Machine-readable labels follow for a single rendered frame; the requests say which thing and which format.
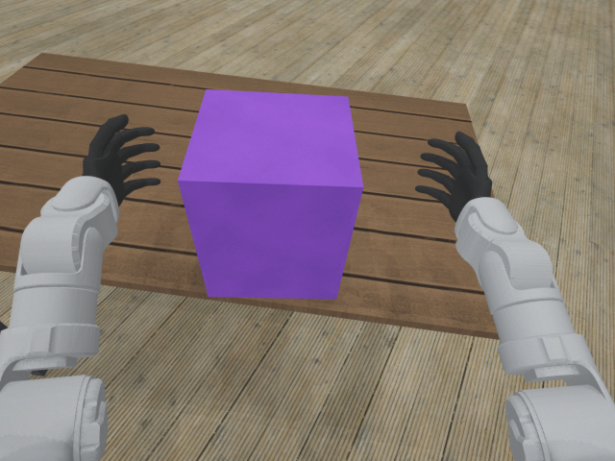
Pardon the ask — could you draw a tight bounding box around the table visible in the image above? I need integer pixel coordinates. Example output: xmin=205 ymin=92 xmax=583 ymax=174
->
xmin=0 ymin=53 xmax=500 ymax=376

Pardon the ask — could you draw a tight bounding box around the left robot hand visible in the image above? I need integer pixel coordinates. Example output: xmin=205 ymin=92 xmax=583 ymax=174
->
xmin=82 ymin=114 xmax=160 ymax=206

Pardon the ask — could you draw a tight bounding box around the right robot hand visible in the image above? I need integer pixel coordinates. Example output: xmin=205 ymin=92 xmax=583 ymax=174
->
xmin=415 ymin=132 xmax=492 ymax=222

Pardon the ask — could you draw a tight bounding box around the left robot forearm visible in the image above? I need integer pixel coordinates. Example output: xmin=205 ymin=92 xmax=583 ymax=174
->
xmin=0 ymin=176 xmax=119 ymax=392

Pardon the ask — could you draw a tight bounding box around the right robot forearm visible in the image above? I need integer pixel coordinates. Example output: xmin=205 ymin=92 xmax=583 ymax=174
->
xmin=455 ymin=197 xmax=615 ymax=413

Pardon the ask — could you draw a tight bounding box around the robot right upper arm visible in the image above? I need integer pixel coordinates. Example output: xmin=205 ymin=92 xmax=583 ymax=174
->
xmin=505 ymin=385 xmax=615 ymax=461

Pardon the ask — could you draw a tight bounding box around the robot left upper arm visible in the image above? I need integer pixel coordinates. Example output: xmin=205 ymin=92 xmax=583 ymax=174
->
xmin=0 ymin=375 xmax=109 ymax=461

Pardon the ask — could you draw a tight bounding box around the carton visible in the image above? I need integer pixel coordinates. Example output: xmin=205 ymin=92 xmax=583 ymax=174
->
xmin=178 ymin=89 xmax=363 ymax=300

